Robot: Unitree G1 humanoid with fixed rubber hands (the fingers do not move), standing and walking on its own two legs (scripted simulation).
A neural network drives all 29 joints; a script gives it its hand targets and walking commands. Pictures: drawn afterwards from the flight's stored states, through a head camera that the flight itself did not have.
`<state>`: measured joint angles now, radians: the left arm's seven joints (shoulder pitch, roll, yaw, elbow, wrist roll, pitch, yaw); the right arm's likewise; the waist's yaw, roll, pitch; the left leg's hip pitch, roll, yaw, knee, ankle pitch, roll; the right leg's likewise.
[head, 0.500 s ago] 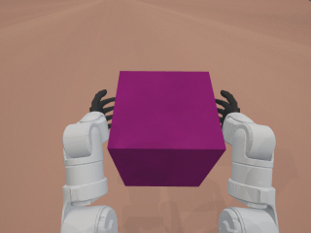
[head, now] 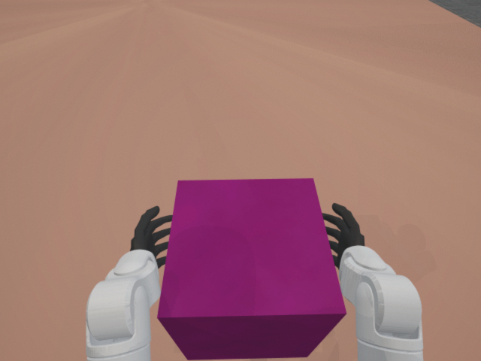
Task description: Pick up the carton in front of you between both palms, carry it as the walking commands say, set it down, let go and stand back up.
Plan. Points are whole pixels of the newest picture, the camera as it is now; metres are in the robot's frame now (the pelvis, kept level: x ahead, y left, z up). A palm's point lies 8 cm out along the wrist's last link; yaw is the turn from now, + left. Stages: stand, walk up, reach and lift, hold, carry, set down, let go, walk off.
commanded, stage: carry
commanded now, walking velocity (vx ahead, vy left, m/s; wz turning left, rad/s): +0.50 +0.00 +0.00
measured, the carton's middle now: (246, 274) +0.27 +0.00 +0.02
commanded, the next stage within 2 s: none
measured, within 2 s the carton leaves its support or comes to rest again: neither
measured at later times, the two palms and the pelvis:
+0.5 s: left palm (193, 130) +0.57 +0.12 +0.09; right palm (328, 131) +0.58 -0.18 +0.08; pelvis +0.34 -0.04 -0.01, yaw +2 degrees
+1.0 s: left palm (193, 77) +0.77 +0.14 +0.11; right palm (308, 74) +0.77 -0.16 +0.12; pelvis +0.54 -0.02 +0.01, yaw +1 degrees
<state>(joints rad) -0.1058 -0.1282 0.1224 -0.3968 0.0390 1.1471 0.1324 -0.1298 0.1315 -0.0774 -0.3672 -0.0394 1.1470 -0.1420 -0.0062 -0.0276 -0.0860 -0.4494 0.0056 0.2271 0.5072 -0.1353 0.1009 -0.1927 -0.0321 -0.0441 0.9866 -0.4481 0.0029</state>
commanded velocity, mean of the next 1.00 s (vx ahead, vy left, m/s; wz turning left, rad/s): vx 0.20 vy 0.00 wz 0.00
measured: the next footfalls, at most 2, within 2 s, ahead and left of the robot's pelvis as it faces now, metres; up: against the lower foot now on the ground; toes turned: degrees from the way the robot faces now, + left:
right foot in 0.44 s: +0.51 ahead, -0.13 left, +0.00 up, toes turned -4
left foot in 0.84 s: +0.60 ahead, +0.10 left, +0.00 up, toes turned -10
